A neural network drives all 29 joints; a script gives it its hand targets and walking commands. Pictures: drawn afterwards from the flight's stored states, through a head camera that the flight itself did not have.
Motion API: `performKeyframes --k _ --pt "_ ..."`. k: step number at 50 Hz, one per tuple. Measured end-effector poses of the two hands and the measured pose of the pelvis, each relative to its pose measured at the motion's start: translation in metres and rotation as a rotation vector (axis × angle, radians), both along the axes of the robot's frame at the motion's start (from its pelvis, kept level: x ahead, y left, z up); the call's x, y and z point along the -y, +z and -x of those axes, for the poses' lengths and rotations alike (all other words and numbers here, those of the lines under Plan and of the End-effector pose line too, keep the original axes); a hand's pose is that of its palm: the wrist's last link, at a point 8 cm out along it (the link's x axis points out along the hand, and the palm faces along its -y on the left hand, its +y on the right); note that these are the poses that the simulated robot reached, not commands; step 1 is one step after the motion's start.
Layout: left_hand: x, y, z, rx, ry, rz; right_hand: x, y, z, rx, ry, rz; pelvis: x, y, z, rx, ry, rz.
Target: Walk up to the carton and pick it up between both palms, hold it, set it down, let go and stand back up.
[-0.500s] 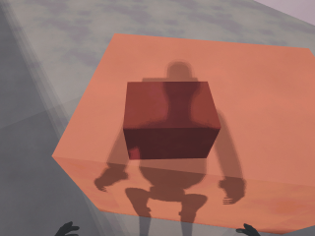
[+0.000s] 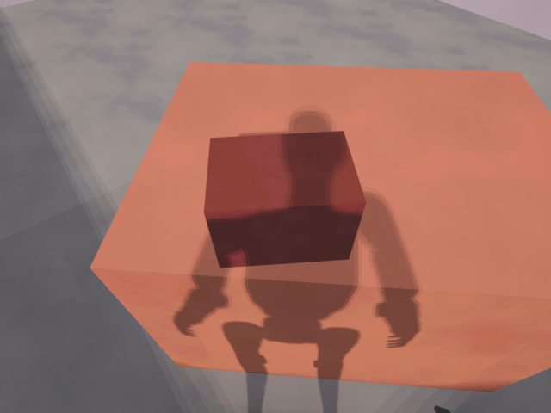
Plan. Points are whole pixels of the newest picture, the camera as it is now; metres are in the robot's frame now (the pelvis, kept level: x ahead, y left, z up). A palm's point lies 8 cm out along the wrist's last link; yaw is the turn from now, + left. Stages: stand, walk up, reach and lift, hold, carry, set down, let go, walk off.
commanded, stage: walk up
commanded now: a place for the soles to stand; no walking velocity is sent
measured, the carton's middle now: (281, 200) +0.46 +0.00 +0.01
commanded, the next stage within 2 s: reach and lift in 1.06 s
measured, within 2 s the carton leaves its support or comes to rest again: neither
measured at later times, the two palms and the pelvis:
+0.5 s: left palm out of the picture +0.14 +0.24 -0.09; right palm out of the picture +0.09 -0.27 -0.11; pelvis +0.02 -0.01 +0.00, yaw -2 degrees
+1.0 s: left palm out of the picture +0.11 +0.25 -0.10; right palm out of the picture +0.07 -0.28 -0.12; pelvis +0.01 -0.01 +0.00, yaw -3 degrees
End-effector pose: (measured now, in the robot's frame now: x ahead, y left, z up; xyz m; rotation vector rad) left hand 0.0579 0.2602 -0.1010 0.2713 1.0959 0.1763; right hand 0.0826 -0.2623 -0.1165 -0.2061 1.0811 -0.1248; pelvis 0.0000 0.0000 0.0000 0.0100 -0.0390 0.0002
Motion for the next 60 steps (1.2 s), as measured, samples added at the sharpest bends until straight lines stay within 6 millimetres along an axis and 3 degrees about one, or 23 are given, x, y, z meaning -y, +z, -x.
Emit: performKeyframes --k 5,11,24,29,36,47,54,57,60 --pt "0.005 0.001 -0.007 0.009 -0.011 0.000 0.009 -0.003 0.013 -0.033 -0.017 0.010 0.004 0.000 -0.003 -0.006 -0.007 -0.002" --pt "0.009 0.002 -0.030 0.041 -0.036 0.002 0.013 -0.002 0.016 -0.045 -0.033 0.016 0.007 0.000 -0.010 -0.016 -0.015 -0.003" --pt "0.018 0.009 -0.078 0.134 -0.089 0.007 0.009 0.002 -0.010 0.020 -0.030 0.009 0.008 -0.001 -0.022 -0.016 -0.029 -0.003" --pt "0.018 0.010 -0.081 0.141 -0.091 0.004 0.009 0.003 -0.014 0.036 -0.024 0.007 0.008 -0.001 -0.022 -0.011 -0.035 -0.006" --pt "0.017 0.009 -0.071 0.115 -0.088 0.002 0.012 0.002 -0.012 0.030 -0.027 0.010 0.008 -0.001 -0.018 -0.007 -0.043 -0.004" --pt "0.014 0.004 -0.057 0.068 -0.090 0.001 0.017 0.001 0.011 -0.022 -0.050 0.023 0.008 -0.001 -0.013 -0.013 -0.054 -0.006" --pt "0.013 0.003 -0.059 0.055 -0.096 0.001 0.016 0.000 0.018 -0.038 -0.061 0.024 0.007 -0.001 -0.016 -0.018 -0.060 -0.003" --pt "0.009 -0.008 -0.071 -0.017 -0.059 -0.021 0.017 -0.009 0.006 0.008 -0.031 0.017 0.006 -0.008 -0.011 -0.030 -0.040 0.004" --pt "0.011 -0.015 -0.096 -0.028 -0.043 -0.034 0.018 -0.018 -0.020 0.063 0.002 0.002 0.008 -0.019 -0.004 -0.013 -0.020 0.008"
